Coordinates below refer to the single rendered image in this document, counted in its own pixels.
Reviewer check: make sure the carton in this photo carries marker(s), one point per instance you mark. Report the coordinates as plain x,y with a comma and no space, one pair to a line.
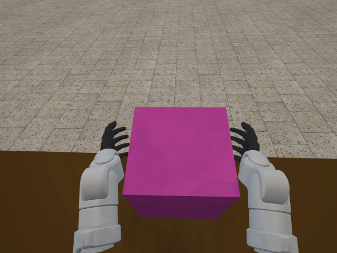
180,163

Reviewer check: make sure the right robot hand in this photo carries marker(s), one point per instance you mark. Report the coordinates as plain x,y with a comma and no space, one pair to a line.
249,142

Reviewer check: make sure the robot left forearm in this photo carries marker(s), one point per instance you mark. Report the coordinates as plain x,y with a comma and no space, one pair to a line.
98,228

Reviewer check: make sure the left robot hand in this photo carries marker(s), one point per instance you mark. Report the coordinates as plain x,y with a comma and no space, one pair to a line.
108,140

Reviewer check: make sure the robot right forearm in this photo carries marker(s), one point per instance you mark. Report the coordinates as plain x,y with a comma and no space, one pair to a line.
270,227

